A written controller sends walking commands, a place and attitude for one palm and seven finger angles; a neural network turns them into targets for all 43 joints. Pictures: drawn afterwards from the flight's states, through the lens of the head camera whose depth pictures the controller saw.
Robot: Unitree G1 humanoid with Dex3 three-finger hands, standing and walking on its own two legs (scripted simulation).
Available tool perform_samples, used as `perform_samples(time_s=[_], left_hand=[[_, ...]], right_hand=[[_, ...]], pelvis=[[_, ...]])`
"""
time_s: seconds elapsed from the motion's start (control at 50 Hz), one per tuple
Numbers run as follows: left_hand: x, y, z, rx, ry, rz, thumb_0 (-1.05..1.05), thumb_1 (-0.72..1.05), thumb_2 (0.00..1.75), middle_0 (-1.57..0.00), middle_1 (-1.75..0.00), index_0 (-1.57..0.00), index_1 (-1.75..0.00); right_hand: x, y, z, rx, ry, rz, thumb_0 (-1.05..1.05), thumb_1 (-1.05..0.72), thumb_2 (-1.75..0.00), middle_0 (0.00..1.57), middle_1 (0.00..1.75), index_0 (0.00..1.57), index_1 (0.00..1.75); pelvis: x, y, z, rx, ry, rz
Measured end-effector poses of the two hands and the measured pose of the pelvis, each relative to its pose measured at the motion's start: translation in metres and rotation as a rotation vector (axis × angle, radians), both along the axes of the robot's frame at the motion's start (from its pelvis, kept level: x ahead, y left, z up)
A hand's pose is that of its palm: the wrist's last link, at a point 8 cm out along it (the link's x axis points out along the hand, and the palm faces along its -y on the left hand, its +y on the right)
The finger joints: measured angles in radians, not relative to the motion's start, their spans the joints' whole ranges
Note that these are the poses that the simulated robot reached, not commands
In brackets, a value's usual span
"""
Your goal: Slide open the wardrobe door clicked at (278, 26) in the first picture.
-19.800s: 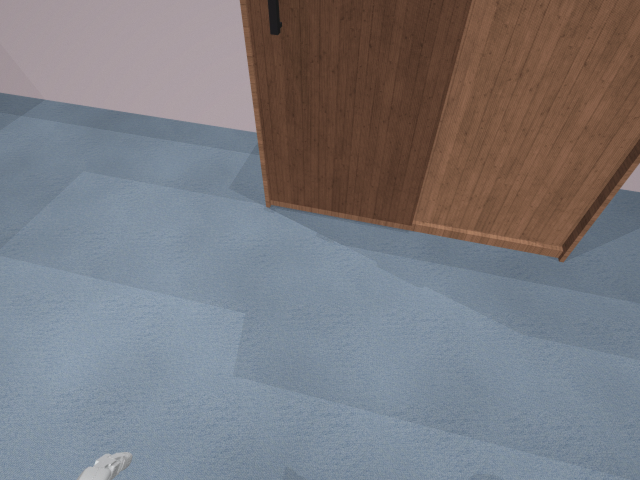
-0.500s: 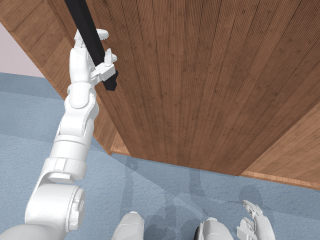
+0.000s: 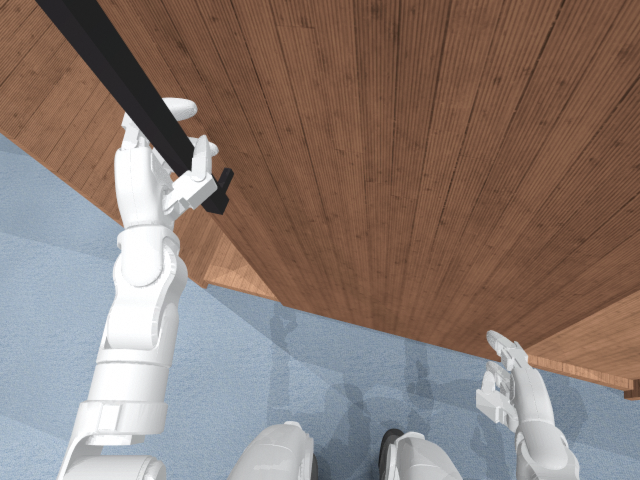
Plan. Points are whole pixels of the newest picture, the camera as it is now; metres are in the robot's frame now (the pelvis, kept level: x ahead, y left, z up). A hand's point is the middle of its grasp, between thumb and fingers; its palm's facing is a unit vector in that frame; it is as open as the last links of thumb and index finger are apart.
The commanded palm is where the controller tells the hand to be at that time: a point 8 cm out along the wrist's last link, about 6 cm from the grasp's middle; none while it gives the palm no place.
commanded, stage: step sideways, sliding the door along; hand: left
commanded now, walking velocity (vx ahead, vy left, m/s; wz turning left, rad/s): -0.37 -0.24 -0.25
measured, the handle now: (166, 107) +0.44 +0.19 +0.18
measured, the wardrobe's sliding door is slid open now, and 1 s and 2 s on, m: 0.30 0.52 0.52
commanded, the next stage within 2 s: stop walking and hold the door there in 0.74 s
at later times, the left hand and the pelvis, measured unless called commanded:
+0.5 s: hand (417, 215) +0.35 -0.05 +0.13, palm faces +0.21 -0.97 -0.08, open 6.3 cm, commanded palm +0.31 -0.07 +0.13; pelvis +0.02 -0.18 -0.01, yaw -5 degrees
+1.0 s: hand (407, 217) +0.35 -0.05 +0.12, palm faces +0.36 -0.89 -0.28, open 6.9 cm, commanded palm +0.32 -0.03 +0.10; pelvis -0.02 -0.29 +0.00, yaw -14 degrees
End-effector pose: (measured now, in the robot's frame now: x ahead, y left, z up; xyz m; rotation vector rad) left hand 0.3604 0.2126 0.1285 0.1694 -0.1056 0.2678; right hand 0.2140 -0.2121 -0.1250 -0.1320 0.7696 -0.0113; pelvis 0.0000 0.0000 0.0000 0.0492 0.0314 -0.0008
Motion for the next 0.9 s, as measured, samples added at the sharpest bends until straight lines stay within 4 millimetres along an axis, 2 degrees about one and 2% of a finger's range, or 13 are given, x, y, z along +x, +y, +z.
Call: perform_samples(time_s=[0.04, 0.08, 0.2, 0.32, 0.38, 0.48, 0.58, 0.68, 0.8, 0.86, 0.9], left_hand=[[-0.002, -0.016, -0.001, -0.024, -0.021, -0.026, -0.02, 0.69, 0.81, -0.45, -1.40, -0.22, -1.40], [-0.004, -0.032, -0.003, -0.064, -0.063, -0.071, 0.00, 0.71, 0.82, -0.45, -1.40, -0.23, -1.40], [-0.014, -0.082, -0.004, -0.081, -0.111, -0.139, 0.01, 0.73, 0.81, -0.45, -1.40, -0.23, -1.39], [-0.023, -0.136, -0.004, -0.040, -0.122, -0.142, 0.00, 0.72, 0.81, -0.45, -1.40, -0.23, -1.38], [-0.027, -0.165, -0.004, -0.009, -0.137, -0.112, -0.01, 0.70, 0.82, -0.45, -1.40, -0.24, -1.37], [-0.038, -0.214, -0.002, -0.028, -0.076, -0.097, -0.01, 0.70, 0.81, -0.45, -1.40, -0.25, -1.36], [-0.040, -0.221, -0.002, -0.101, -0.073, 0.002, 0.00, 0.72, 0.83, -0.45, -1.40, -0.16, -1.35], [-0.041, -0.221, -0.007, -0.107, -0.147, -0.023, 0.01, 0.74, 0.83, -0.41, -1.40, -0.10, -1.33], [-0.043, -0.222, -0.005, -0.101, -0.109, -0.003, 0.01, 0.75, 0.82, -0.33, -1.40, -0.09, -1.28], [-0.045, -0.224, -0.003, -0.101, -0.078, 0.027, 0.00, 0.75, 0.82, -0.33, -1.40, -0.10, -1.29], [-0.044, -0.220, -0.002, -0.027, -0.071, 0.025, -0.03, 0.72, 0.80, -0.34, -1.40, -0.12, -1.30]], right_hand=[[0.003, -0.011, 0.007, -0.026, 0.006, 0.013, 0.01, -0.90, -0.90, 0.20, 0.30, 0.20, 0.30], [0.004, -0.021, 0.011, -0.057, 0.010, 0.029, 0.01, -0.90, -0.90, 0.20, 0.30, 0.20, 0.30], [0.009, -0.043, 0.023, -0.056, 0.018, 0.116, 0.01, -0.90, -0.90, 0.20, 0.30, 0.20, 0.30], [0.021, -0.070, 0.019, 0.050, -0.059, 0.122, 0.01, -0.90, -0.90, 0.20, 0.30, 0.20, 0.30], [0.030, -0.094, 0.008, 0.105, -0.093, 0.119, 0.01, -0.90, -0.90, 0.20, 0.30, 0.21, 0.30], [0.030, -0.151, 0.006, 0.073, -0.083, 0.056, 0.01, -0.90, -0.89, 0.21, 0.30, 0.21, 0.30], [0.008, -0.202, 0.017, -0.002, -0.049, -0.006, 0.01, -0.90, -0.90, 0.20, 0.30, 0.20, 0.30], [-0.029, -0.240, 0.023, -0.111, 0.001, -0.055, 0.01, -0.90, -0.90, 0.20, 0.30, 0.20, 0.30], [-0.073, -0.253, 0.035, -0.118, 0.057, -0.032, 0.01, -0.91, -0.90, 0.20, 0.30, 0.20, 0.30], [-0.086, -0.255, 0.038, -0.084, 0.070, -0.039, 0.01, -0.90, -0.90, 0.20, 0.30, 0.20, 0.30], [-0.093, -0.261, 0.038, -0.059, 0.074, -0.072, 0.01, -0.90, -0.90, 0.20, 0.30, 0.20, 0.30]], pelvis=[[0.000, -0.008, 0.003, -0.013, 0.005, 0.020], [0.002, -0.017, -0.002, -0.043, 0.002, 0.038], [0.010, -0.057, -0.004, -0.064, -0.037, -0.013], [0.024, -0.111, -0.012, -0.072, -0.066, -0.070], [0.028, -0.146, -0.022, -0.069, -0.087, -0.068], [0.019, -0.176, -0.010, -0.008, -0.023, -0.082], [0.004, -0.194, 0.000, 0.015, 0.018, -0.072], [-0.010, -0.206, -0.013, -0.031, 0.002, -0.063], [-0.020, -0.224, -0.001, -0.089, -0.049, -0.107], [-0.020, -0.236, 0.005, -0.122, -0.056, -0.144], [-0.019, -0.249, 0.006, -0.134, -0.050, -0.175]])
